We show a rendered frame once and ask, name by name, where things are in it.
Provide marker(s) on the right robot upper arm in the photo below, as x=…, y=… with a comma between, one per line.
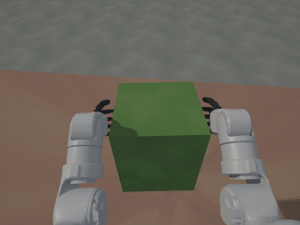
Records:
x=250, y=204

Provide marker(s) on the robot left hand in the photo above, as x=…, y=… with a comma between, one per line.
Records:
x=100, y=106

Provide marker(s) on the left robot forearm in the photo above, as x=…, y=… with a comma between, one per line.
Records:
x=85, y=142

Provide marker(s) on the carton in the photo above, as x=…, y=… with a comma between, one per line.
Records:
x=158, y=135

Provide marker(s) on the left robot upper arm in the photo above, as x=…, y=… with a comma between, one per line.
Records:
x=81, y=206

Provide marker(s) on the right robot forearm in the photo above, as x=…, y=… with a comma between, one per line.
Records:
x=240, y=159

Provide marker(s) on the robot right hand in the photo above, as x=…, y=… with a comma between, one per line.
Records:
x=215, y=106

